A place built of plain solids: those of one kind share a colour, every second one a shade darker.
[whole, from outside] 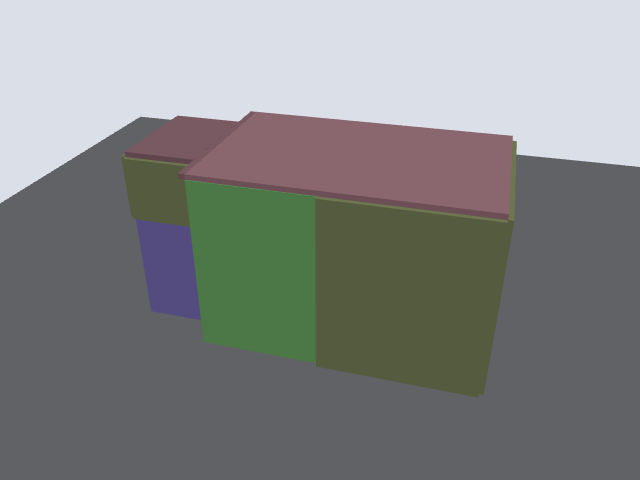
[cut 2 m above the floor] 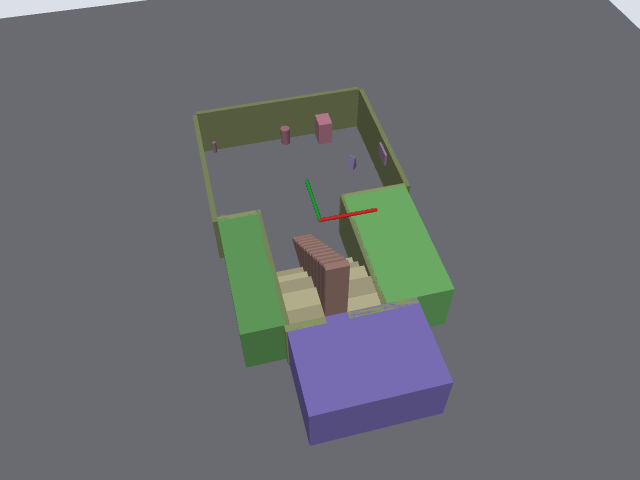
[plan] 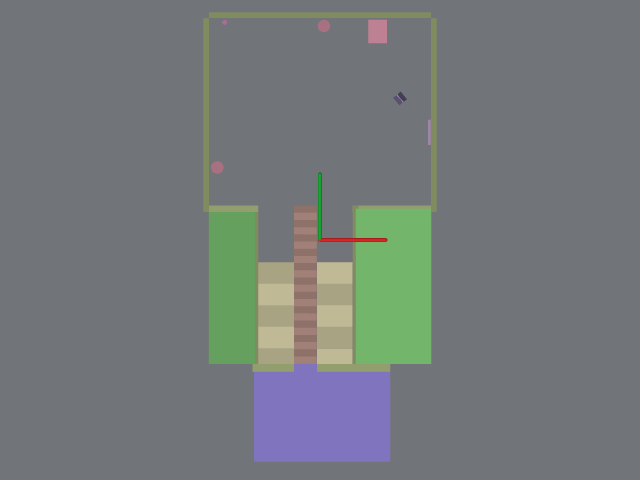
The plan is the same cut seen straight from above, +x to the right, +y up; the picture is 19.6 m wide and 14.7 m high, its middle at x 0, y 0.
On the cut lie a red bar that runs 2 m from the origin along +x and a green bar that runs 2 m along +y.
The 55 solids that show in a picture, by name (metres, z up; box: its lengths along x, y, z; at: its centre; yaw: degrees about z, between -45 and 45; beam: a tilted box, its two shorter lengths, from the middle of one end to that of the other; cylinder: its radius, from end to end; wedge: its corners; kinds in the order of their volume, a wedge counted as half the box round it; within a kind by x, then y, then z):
{
 "fill_1": {"box": [1.42, 4.75, 7.02], "at": [-2.7, -1.42, 3.46]},
 "fill_2": {"box": [2.31, 4.75, 7.02], "at": [2.25, -1.42, 3.46]},
 "floor_1": {"box": [4.18, 3.01, 4.8], "at": [0.07, -5.29, 2.1]},
 "wall_1": {"box": [0.18, 5.94, 7.03], "at": [-3.49, 3.83, 3.46]},
 "wall_2": {"box": [1.51, 0.2, 7.03], "at": [-2.64, 0.96, 3.46]},
 "wall_3": {"box": [0.18, 4.84, 7.03], "at": [-1.98, -1.37, 3.46]},
 "wall_4": {"box": [1.27, 0.25, 7.03], "at": [-1.43, -3.91, 3.46]},
 "wall_5": {"box": [6.79, 0.18, 7.03], "at": [0.0, 6.88, 3.46]},
 "wall_6": {"box": [4.18, 0.18, 2.48], "at": [0.07, -6.88, 5.74]},
 "wall_7": {"box": [2.25, 0.25, 7.03], "at": [1.03, -3.91, 3.46]},
 "wall_8": {"box": [0.18, 4.84, 7.03], "at": [1.09, -1.37, 3.46]},
 "wall_9": {"box": [2.4, 0.2, 7.03], "at": [2.2, 0.96, 3.46]},
 "wall_10": {"box": [0.18, 2.76, 2.48], "at": [2.25, -5.42, 5.74]},
 "wall_11": {"box": [0.18, 5.94, 7.03], "at": [3.49, 3.83, 3.46]},
 "roof_1": {"box": [6.79, 0.25, 0.2], "at": [0.0, -3.91, 7.08]},
 "roof_2": {"box": [6.79, 10.58, 0.2], "at": [0.0, 1.5, 7.08]},
 "roof_3": {"box": [4.18, 2.76, 0.2], "at": [0.07, -5.42, 7.08]},
 "mass_1": {"box": [1.09, 0.48, 2.95], "at": [-1.34, -3.56, 1.42]},
 "mass_2": {"box": [1.09, 0.66, 2.36], "at": [-1.34, -2.99, 1.13]},
 "mass_3": {"box": [1.09, 0.66, 1.77], "at": [-1.34, -2.33, 0.84]},
 "mass_4": {"box": [1.09, 0.66, 1.19], "at": [-1.34, -1.67, 0.54]},
 "mass_5": {"box": [1.09, 0.66, 0.6], "at": [-1.34, -1.01, 0.25]},
 "mass_6": {"box": [1.09, 0.48, 2.95], "at": [0.45, -3.56, 1.42]},
 "mass_7": {"box": [1.09, 0.66, 2.36], "at": [0.45, -2.99, 1.13]},
 "mass_8": {"box": [1.09, 0.66, 1.77], "at": [0.45, -2.33, 0.84]},
 "mass_9": {"box": [1.09, 0.66, 1.19], "at": [0.45, -1.67, 0.54]},
 "mass_10": {"box": [1.09, 0.66, 0.6], "at": [0.45, -1.01, 0.25]},
 "tread_1": {"wedge": [[-0.8, -3.79, -0.05], [-0.8, -3.79, 4.3], [-0.8, -3.57, -0.05], [-0.8, -3.57, 4.3], [-0.1, -3.79, -0.05], [-0.1, -3.79, 4.3], [-0.1, -3.57, -0.05], [-0.1, -3.57, 4.3]]},
 "tread_2": {"wedge": [[-0.8, -3.57, -0.05], [-0.8, -3.57, 4.11], [-0.8, -3.35, -0.05], [-0.8, -3.35, 4.11], [-0.1, -3.57, -0.05], [-0.1, -3.57, 4.11], [-0.1, -3.35, -0.05], [-0.1, -3.35, 4.11]]},
 "tread_3": {"wedge": [[-0.8, -3.35, -0.05], [-0.8, -3.35, 3.91], [-0.8, -3.13, -0.05], [-0.8, -3.13, 3.91], [-0.1, -3.35, -0.05], [-0.1, -3.35, 3.91], [-0.1, -3.13, -0.05], [-0.1, -3.13, 3.91]]},
 "tread_4": {"wedge": [[-0.8, -3.13, -0.05], [-0.8, -3.13, 3.72], [-0.8, -2.91, -0.05], [-0.8, -2.91, 3.71], [-0.1, -3.13, -0.05], [-0.1, -3.13, 3.72], [-0.1, -2.91, -0.05], [-0.1, -2.91, 3.71]]},
 "tread_5": {"wedge": [[-0.8, -2.91, -0.05], [-0.8, -2.91, 3.52], [-0.8, -2.69, -0.05], [-0.8, -2.69, 3.52], [-0.1, -2.91, -0.05], [-0.1, -2.91, 3.52], [-0.1, -2.69, -0.05], [-0.1, -2.69, 3.52]]},
 "tread_6": {"wedge": [[-0.8, -2.69, -0.05], [-0.8, -2.69, 3.32], [-0.8, -2.47, -0.05], [-0.8, -2.47, 3.32], [-0.1, -2.69, -0.05], [-0.1, -2.69, 3.32], [-0.1, -2.47, -0.05], [-0.1, -2.47, 3.32]]},
 "tread_7": {"wedge": [[-0.8, -2.47, -0.05], [-0.8, -2.47, 3.13], [-0.8, -2.25, -0.05], [-0.8, -2.25, 3.13], [-0.1, -2.47, -0.05], [-0.1, -2.47, 3.13], [-0.1, -2.25, -0.05], [-0.1, -2.25, 3.13]]},
 "tread_8": {"wedge": [[-0.8, -2.25, -0.05], [-0.8, -2.25, 2.93], [-0.8, -2.03, -0.05], [-0.8, -2.03, 2.93], [-0.1, -2.25, -0.05], [-0.1, -2.25, 2.93], [-0.1, -2.03, -0.05], [-0.1, -2.03, 2.93]]},
 "tread_9": {"wedge": [[-0.8, -2.03, -0.05], [-0.8, -2.03, 2.74], [-0.8, -1.81, -0.05], [-0.8, -1.81, 2.74], [-0.1, -2.03, -0.05], [-0.1, -2.03, 2.74], [-0.1, -1.81, -0.05], [-0.1, -1.81, 2.74]]},
 "tread_10": {"wedge": [[-0.8, -1.81, -0.05], [-0.8, -1.81, 2.54], [-0.8, -1.59, -0.05], [-0.8, -1.59, 2.54], [-0.1, -1.81, -0.05], [-0.1, -1.81, 2.54], [-0.1, -1.59, -0.05], [-0.1, -1.59, 2.54]]},
 "tread_11": {"wedge": [[-0.8, -1.59, -0.05], [-0.8, -1.59, 2.35], [-0.8, -1.37, -0.05], [-0.8, -1.37, 2.35], [-0.1, -1.59, -0.05], [-0.1, -1.59, 2.35], [-0.1, -1.37, -0.05], [-0.1, -1.37, 2.35]]},
 "tread_12": {"wedge": [[-0.8, -1.37, -0.05], [-0.8, -1.37, 2.15], [-0.8, -1.15, -0.05], [-0.8, -1.15, 2.15], [-0.1, -1.37, -0.05], [-0.1, -1.37, 2.15], [-0.1, -1.15, -0.05], [-0.1, -1.15, 2.15]]},
 "tread_13": {"wedge": [[-0.8, -1.15, -0.05], [-0.8, -1.15, 1.95], [-0.8, -0.93, -0.05], [-0.8, -0.93, 1.96], [-0.1, -1.15, -0.05], [-0.1, -1.15, 1.96], [-0.1, -0.93, -0.05], [-0.1, -0.93, 1.96]]},
 "tread_14": {"wedge": [[-0.8, -0.93, -0.05], [-0.8, -0.93, 1.76], [-0.8, -0.71, -0.05], [-0.8, -0.71, 1.76], [-0.1, -0.93, -0.05], [-0.1, -0.93, 1.76], [-0.1, -0.71, -0.05], [-0.1, -0.71, 1.76]]},
 "tread_15": {"wedge": [[-0.8, -0.71, -0.05], [-0.8, -0.71, 1.56], [-0.8, -0.49, -0.05], [-0.8, -0.49, 1.56], [-0.1, -0.71, -0.05], [-0.1, -0.71, 1.56], [-0.1, -0.49, -0.05], [-0.1, -0.49, 1.56]]},
 "tread_16": {"wedge": [[-0.8, -0.49, -0.05], [-0.8, -0.49, 1.37], [-0.8, -0.27, -0.05], [-0.8, -0.27, 1.37], [-0.1, -0.49, -0.05], [-0.1, -0.49, 1.37], [-0.1, -0.27, -0.05], [-0.1, -0.27, 1.37]]},
 "tread_17": {"wedge": [[-0.8, -0.27, -0.05], [-0.8, -0.27, 1.17], [-0.8, -0.05, -0.05], [-0.8, -0.05, 1.17], [-0.1, -0.27, -0.05], [-0.1, -0.27, 1.17], [-0.1, -0.05, -0.05], [-0.1, -0.05, 1.17]]},
 "tread_18": {"wedge": [[-0.8, -0.05, -0.05], [-0.8, -0.05, 0.98], [-0.8, 0.17, -0.05], [-0.8, 0.17, 0.98], [-0.1, -0.05, -0.05], [-0.1, -0.05, 0.98], [-0.1, 0.17, -0.05], [-0.1, 0.17, 0.98]]},
 "tread_19": {"wedge": [[-0.8, 0.17, -0.05], [-0.8, 0.17, 0.78], [-0.8, 0.39, -0.05], [-0.8, 0.39, 0.78], [-0.1, 0.17, -0.05], [-0.1, 0.17, 0.78], [-0.1, 0.39, -0.05], [-0.1, 0.39, 0.78]]},
 "tread_20": {"wedge": [[-0.8, 0.39, -0.05], [-0.8, 0.39, 0.59], [-0.8, 0.61, -0.05], [-0.8, 0.61, 0.59], [-0.1, 0.39, -0.05], [-0.1, 0.39, 0.59], [-0.1, 0.61, -0.05], [-0.1, 0.61, 0.59]]},
 "tread_21": {"wedge": [[-0.8, 0.61, -0.05], [-0.8, 0.61, 0.39], [-0.8, 0.83, -0.05], [-0.8, 0.83, 0.39], [-0.1, 0.61, -0.05], [-0.1, 0.61, 0.39], [-0.1, 0.83, -0.05], [-0.1, 0.83, 0.39]]},
 "tread_22": {"wedge": [[-0.8, 0.83, -0.05], [-0.8, 0.83, 0.2], [-0.8, 1.05, -0.05], [-0.8, 1.05, 0.2], [-0.1, 0.83, -0.05], [-0.1, 0.83, 0.2], [-0.1, 1.05, -0.05], [-0.1, 1.05, 0.2]]},
 "bin_1": {"cylinder": 0.19, "from": [-3.15, 2.22, 0.0], "to": [-3.15, 2.22, 0.62]},
 "bin_2": {"cylinder": 0.19, "from": [0.12, 6.55, 0.0], "to": [0.12, 6.55, 0.75]},
 "bin_3": {"box": [0.58, 0.72, 1.11], "at": [1.77, 6.39, 0.51]},
 "sign_1": {"wedge": [[2.24, 4.35, 0.0], [2.34, 4.44, 0.62], [2.36, 4.46, 0.62], [2.44, 4.12, 0.0], [2.47, 4.54, 0.0], [2.54, 4.21, 0.62], [2.56, 4.23, 0.62], [2.66, 4.32, 0.0]]},
 "cabinet_1": {"box": [0.09, 0.77, 0.55], "at": [3.35, 3.29, 1.45]},
 "extinguisher_1": {"cylinder": 0.07, "from": [-2.92, 6.66, 0.0], "to": [-2.92, 6.66, 0.52]}
}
